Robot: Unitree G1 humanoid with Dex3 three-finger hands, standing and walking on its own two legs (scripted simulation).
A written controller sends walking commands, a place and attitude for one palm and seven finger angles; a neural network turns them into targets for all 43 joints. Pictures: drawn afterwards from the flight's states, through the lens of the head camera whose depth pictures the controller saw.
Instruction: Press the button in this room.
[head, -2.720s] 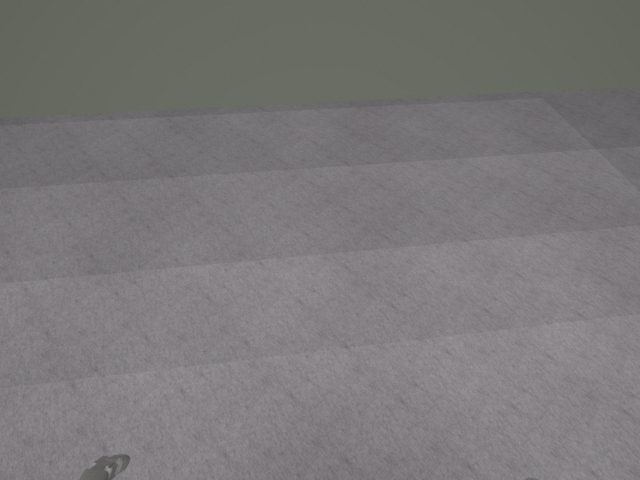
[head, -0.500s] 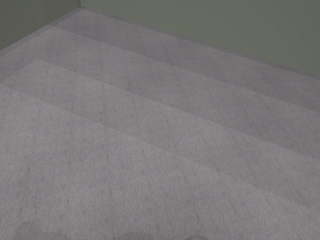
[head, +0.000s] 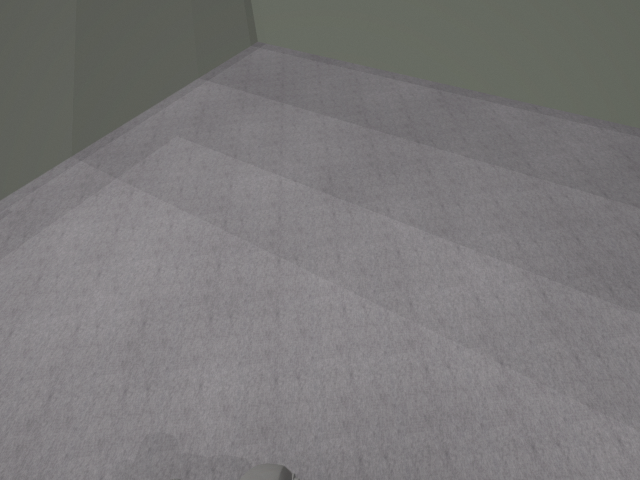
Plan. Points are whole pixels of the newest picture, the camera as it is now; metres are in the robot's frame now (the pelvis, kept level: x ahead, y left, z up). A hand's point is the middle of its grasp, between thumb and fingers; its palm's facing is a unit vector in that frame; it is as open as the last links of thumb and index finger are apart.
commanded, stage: turn or walk to find it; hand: left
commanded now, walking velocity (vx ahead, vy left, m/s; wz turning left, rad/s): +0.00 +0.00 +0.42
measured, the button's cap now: out of the picture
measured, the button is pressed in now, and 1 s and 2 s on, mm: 0 0 0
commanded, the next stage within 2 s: none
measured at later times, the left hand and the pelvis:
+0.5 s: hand out of the picture -0.03 +0.28 -0.18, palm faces +0.28 -0.93 -0.23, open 7.3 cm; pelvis -0.02 +0.06 +0.00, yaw +12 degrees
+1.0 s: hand out of the picture -0.04 +0.20 -0.14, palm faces +0.43 -0.86 -0.28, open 7.3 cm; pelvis -0.04 -0.01 +0.00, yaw +25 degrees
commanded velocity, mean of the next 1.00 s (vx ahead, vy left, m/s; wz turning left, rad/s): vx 0.00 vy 0.00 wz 0.42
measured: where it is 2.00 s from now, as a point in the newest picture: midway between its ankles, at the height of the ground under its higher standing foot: outside the picture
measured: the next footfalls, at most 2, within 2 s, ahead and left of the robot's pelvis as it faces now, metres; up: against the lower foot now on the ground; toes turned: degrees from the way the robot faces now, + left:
left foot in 0.28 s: +0.01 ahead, +0.15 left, +0.00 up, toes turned +12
right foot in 0.80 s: +0.03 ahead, -0.07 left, +0.00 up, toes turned +17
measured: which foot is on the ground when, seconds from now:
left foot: up 0.00-0.26, down 0.28-0.80, up 0.82-1.00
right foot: down 0.00-0.30, up 0.32-0.78, down 0.80-1.00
